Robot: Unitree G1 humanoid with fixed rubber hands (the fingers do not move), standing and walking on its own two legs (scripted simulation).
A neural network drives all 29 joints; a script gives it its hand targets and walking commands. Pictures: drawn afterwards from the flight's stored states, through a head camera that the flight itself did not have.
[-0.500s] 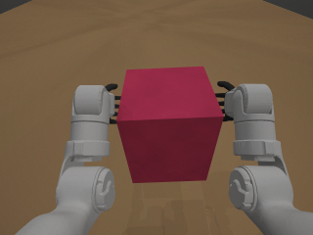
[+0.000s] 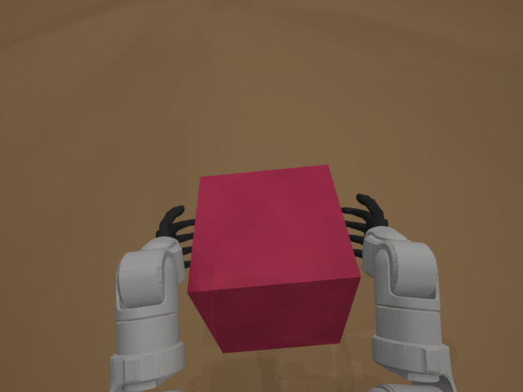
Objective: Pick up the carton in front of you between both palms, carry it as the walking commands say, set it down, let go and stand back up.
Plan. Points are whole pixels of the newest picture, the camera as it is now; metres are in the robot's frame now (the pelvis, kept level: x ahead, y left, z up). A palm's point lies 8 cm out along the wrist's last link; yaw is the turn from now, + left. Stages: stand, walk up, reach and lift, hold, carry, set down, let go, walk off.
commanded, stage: carry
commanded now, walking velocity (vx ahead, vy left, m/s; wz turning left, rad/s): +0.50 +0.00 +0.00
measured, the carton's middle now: (272, 263) +0.34 +0.01 -0.01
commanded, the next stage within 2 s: none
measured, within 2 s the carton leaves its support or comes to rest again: neither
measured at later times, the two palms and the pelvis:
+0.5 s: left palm (211, 138) +0.56 +0.12 +0.09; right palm (359, 126) +0.59 -0.17 +0.09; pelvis +0.31 -0.04 +0.01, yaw +3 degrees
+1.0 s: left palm (212, 59) +0.90 +0.16 +0.08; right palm (324, 54) +0.89 -0.14 +0.09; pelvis +0.63 +0.01 +0.01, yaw +0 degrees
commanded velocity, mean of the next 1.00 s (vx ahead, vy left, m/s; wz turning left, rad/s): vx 0.47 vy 0.00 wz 0.00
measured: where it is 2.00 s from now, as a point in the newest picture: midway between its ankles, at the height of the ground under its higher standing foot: (270, 246)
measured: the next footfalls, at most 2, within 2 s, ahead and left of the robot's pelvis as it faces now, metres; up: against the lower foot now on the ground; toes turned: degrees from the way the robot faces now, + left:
right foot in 0.26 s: +0.33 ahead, -0.13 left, +0.00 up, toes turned -10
left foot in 0.72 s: +0.63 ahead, +0.11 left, +0.00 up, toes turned +13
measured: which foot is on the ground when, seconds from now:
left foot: down 0.00-0.28, up 0.30-0.70, down 0.72-1.00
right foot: up 0.00-0.24, down 0.26-0.72, up 0.74-1.00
